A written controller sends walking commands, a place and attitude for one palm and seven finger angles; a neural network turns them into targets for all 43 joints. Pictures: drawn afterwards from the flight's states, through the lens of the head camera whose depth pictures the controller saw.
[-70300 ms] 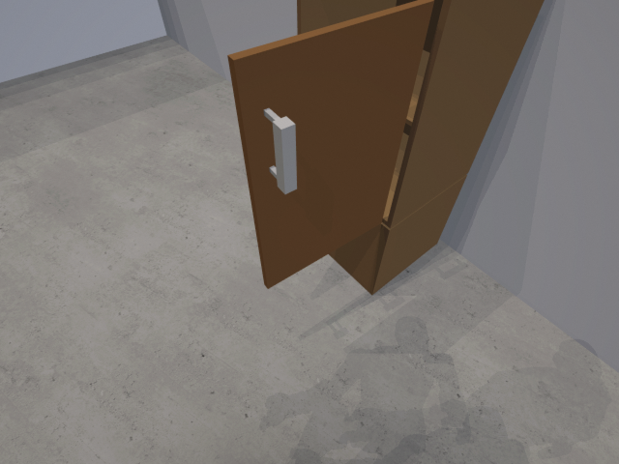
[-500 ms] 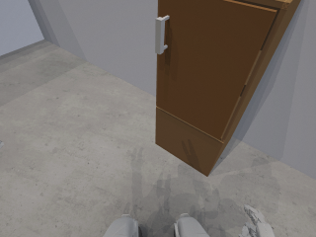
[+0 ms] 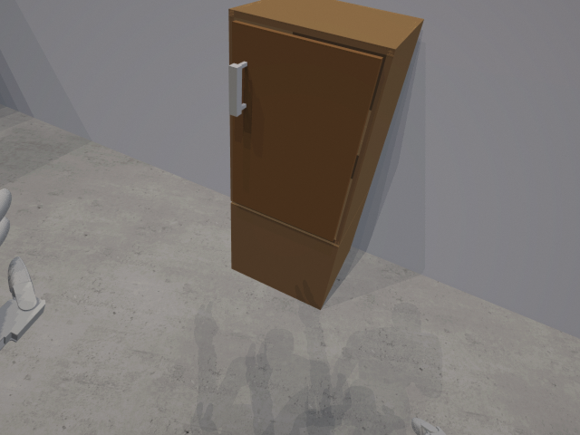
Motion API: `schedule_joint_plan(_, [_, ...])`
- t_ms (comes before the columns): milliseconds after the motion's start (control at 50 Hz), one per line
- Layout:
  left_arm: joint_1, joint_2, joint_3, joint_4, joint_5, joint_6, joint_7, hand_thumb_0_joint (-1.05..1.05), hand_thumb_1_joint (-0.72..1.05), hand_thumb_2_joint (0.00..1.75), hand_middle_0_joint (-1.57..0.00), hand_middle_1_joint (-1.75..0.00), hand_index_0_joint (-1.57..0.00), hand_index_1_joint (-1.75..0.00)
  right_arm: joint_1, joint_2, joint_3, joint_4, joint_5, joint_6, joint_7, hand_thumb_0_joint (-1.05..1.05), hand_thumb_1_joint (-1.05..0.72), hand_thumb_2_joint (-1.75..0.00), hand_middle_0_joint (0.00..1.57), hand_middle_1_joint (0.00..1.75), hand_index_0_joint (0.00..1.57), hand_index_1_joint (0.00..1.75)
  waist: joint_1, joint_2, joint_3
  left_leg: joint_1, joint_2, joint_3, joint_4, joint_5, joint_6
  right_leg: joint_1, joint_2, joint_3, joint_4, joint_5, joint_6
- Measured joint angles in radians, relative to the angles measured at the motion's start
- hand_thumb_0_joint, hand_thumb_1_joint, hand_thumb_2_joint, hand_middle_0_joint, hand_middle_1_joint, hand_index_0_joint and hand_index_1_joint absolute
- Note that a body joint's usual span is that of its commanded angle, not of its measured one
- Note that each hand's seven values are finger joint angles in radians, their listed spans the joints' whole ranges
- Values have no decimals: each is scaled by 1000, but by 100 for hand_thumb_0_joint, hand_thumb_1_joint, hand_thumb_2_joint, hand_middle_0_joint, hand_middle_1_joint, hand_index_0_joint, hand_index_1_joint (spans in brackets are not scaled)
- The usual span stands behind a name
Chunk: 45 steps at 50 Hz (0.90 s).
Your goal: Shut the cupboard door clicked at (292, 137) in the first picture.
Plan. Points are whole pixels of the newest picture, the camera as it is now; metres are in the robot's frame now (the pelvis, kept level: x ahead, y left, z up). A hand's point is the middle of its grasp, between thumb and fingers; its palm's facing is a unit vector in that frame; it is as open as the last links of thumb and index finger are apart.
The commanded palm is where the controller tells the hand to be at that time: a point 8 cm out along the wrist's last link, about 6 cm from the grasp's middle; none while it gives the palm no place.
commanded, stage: stop stepping back and stand still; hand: left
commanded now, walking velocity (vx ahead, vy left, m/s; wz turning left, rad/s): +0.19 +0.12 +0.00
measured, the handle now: (239, 88) +0.96 +0.15 +0.09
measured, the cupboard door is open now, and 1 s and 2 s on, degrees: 0 0 0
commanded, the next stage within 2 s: let the arm hang, fingers relaxed in 1.00 s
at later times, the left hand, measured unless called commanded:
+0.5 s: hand (66, 303) +0.21 +0.24 +0.16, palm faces +0.35 -0.81 -0.46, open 7.5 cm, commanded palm +0.14 +0.29 +0.17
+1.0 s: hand (91, 263) +0.25 +0.23 +0.17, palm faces +0.33 -0.82 -0.46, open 7.5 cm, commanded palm +0.19 +0.29 +0.17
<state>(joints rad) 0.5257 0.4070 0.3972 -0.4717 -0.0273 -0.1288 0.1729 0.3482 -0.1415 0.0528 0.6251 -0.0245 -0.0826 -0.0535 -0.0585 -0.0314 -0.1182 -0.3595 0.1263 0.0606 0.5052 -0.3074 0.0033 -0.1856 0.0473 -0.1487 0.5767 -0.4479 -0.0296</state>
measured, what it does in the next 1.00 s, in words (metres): steps on the spot: right foot, then left foot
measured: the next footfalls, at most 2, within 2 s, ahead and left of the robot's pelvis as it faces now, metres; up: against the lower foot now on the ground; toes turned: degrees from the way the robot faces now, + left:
right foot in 0.04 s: -0.01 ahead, -0.08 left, +0.00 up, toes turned -4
left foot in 0.32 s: +0.12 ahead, +0.12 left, +0.00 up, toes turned +4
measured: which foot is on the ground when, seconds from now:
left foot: down 0.00-0.02, up 0.04-0.30, down 0.32-0.56, up 0.58-0.78, down 0.80-1.00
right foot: up 0.00-0.02, down 0.04-1.00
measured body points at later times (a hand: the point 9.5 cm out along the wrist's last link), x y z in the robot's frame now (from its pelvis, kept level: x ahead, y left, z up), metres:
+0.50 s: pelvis -0.02 +0.00 -0.02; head -0.01 +0.01 +0.43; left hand +0.19 +0.28 +0.18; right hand +0.11 -0.22 -0.12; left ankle +0.08 +0.12 -0.75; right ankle -0.05 -0.07 -0.74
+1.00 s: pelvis +0.03 +0.00 -0.01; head +0.05 +0.02 +0.44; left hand +0.23 +0.28 +0.19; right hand +0.20 -0.25 -0.07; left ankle +0.05 +0.13 -0.74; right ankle -0.05 -0.07 -0.75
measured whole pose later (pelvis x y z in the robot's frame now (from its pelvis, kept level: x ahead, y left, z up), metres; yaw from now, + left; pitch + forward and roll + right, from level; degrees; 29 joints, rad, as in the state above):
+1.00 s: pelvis +0.03 +0.00 -0.01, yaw -4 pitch +2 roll +1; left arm 0.56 0.45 0.42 -0.61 -0.03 -0.20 0.16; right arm 0.17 -0.20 0.00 0.54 0.01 -0.10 -0.07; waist -0.03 -0.06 -0.01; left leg -0.31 0.05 0.08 0.55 -0.27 -0.02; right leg -0.15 0.03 -0.06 0.51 -0.40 -0.05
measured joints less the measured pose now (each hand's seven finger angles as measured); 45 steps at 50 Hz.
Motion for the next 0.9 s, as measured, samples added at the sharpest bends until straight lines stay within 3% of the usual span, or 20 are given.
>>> schedule_joint_plan(40, [42, 72, 38, -85, 0, -9, -2, 2, 89, 90, -20, -30, -20, -30, -14, -15, -9, -27, 1, -7, 1, 1, -90, -90, 20, 31, 21, 30, 8, -64, 7, -92, -42, 22, 112, -36, 0, 86, -42, 55, -128, 73, -62])
schedule_joint_plan(60, [30, 77, 36, -100, 4, -25, -8, 2, 89, 90, -20, -30, -21, -30, -35, -38, -24, -8, 2, -6, -3, 1, -90, -90, 20, 31, 21, 30, 13, -34, 26, -145, -30, -11, 217, -66, -2, 73, -18, 57, -110, 78, -67])
schedule_joint_plan(120, [5, 117, 57, -117, 8, -76, -14, 2, 88, 90, -21, -30, -21, -30, -43, -75, -61, 60, 13, 14, -4, 1, -90, -90, 20, 30, 21, 30, 18, -11, 52, -232, -52, -35, 470, -98, -12, 86, 3, 48, -68, 40, -33])
schedule_joint_plan(160, [19, 121, 105, -117, 4, -104, -6, 2, 88, 90, -21, -30, -22, -30, -26, -87, -73, 71, 20, 25, -7, 1, -90, -90, 20, 30, 21, 30, 37, -25, 35, -254, -63, -18, 524, -61, -11, 93, -6, 76, -67, 37, -23])
schedule_joint_plan(220, [17, 88, 139, -58, -3, -133, 7, 1, 88, 90, -21, -30, -22, -30, -2, -108, -84, 63, 22, 25, -22, 1, -90, -90, 20, 30, 20, 30, 47, -21, 17, -218, -57, 7, 416, -4, -3, 106, -18, 107, -68, 36, -15])
schedule_joint_plan(320, [-92, 2, 59, 68, 0, -101, 19, 1, 89, 90, -20, -30, -21, -30, 20, -137, -97, 58, 21, 3, -54, 1, -91, -90, 20, 30, 20, 30, 30, 19, 30, -60, -67, 29, 170, 41, 20, 90, -48, 78, 59, -57, 15])
schedule_joint_plan(360, [-110, -30, 40, 87, -5, -83, 19, 1, 89, 90, -20, -30, -21, -30, -22, -119, -91, 63, 20, -3, -60, 1, -91, -90, 20, 30, 20, 30, 23, 3, 66, -70, -88, 49, 196, 83, 33, 43, -71, 105, 166, -93, 14])
schedule_joint_plan(420, [-80, -29, 35, 73, -11, -65, 1, 2, 89, 90, -20, -30, -20, -30, -85, -56, -61, 49, 6, -26, -52, 1, -91, -90, 19, 30, 20, 30, 5, -19, 118, -57, -97, 74, 164, 93, 35, -58, -54, 148, 297, -91, 12])
schedule_joint_plan(500, [2, 35, 58, -56, -17, -68, -17, 2, 89, 90, -21, -30, -21, -30, -106, 21, -10, 22, -5, -54, -20, 1, -91, -90, 20, 30, 20, 30, 5, -29, 147, -35, -94, 65, 67, 152, 16, -70, -39, 100, 126, -32, 7])
schedule_joint_plan(540, [45, 62, 79, -111, -16, -86, -21, 2, 88, 90, -21, -30, -21, -30, -104, 30, 3, 10, -5, -50, -7, 1, -90, -90, 20, 30, 20, 30, 5, 5, 146, -42, -81, 41, 66, 139, 6, -47, -22, 71, 53, 58, -20])
schedule_joint_plan(600, [96, 83, 109, -133, -19, -108, -19, 2, 88, 90, -21, -30, -21, -30, -94, 22, 3, 21, 3, -20, 7, 1, -90, -90, 20, 30, 21, 30, 41, 37, 104, -80, -88, 1, 185, 0, -13, -25, -11, 71, -10, 83, -45])
schedule_joint_plan(640, [108, 64, 118, -90, -19, -116, -9, 2, 88, 90, -21, -30, -21, -30, -94, 4, -2, 39, 10, 0, 10, 1, -90, -90, 20, 30, 21, 30, 72, 39, 73, -93, -106, -12, 279, -36, -22, -9, -18, 98, -52, 94, -45])
schedule_joint_plan(700, [62, 27, 101, 50, -11, -101, 5, 1, 88, 90, -21, -30, -21, -30, -97, -33, -16, 45, 18, 14, -3, 1, -90, -90, 20, 30, 21, 30, 88, 42, 58, -62, -115, -2, 259, -33, -19, 18, -39, 115, -88, 102, -35])
schedule_joint_plan(800, [-75, -64, 9, 213, -6, -20, 10, 1, 89, 90, -20, -30, -21, -30, -119, -106, -51, 42, 30, 14, -28, 1, -90, -90, 20, 30, 21, 30, 84, 63, 84, 54, -101, 13, 49, 129, 17, 42, -42, 83, -52, 57, -12])
schedule_joint_plan(860, [-85, -97, -41, 146, -6, 11, 4, 2, 89, 90, -20, -30, -20, -30, -158, -103, -66, 35, 35, 18, -34, 1, -90, -90, 20, 30, 21, 30, 81, 6, 120, 95, -110, 28, 18, 60, -1, 8, -58, 96, 51, 40, 20])
schedule_joint_plan(900, [-57, -93, -61, 54, -3, 10, -2, 2, 89, 90, -20, -30, -21, -30, -171, -90, -68, 1, 32, 6, -28, 1, -91, -90, 20, 30, 20, 30, 65, -20, 134, 103, -102, 30, 17, 51, -6, -11, -53, 98, 95, 70, 34])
